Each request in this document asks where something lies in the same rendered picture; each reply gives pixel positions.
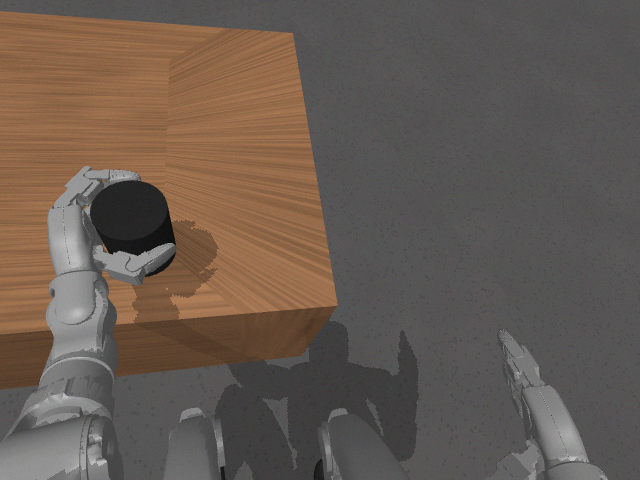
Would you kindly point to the can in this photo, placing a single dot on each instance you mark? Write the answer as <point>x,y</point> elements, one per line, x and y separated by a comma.
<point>133,217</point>

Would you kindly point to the right robot hand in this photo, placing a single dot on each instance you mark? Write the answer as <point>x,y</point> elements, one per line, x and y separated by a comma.
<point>551,434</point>

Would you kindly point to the right robot arm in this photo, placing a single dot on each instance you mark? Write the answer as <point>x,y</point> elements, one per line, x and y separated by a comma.
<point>574,471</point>

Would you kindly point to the left robot hand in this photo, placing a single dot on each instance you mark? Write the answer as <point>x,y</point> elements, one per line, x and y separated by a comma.
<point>74,243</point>

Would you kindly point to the left robot arm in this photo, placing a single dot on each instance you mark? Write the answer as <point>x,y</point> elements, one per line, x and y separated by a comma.
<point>65,429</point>

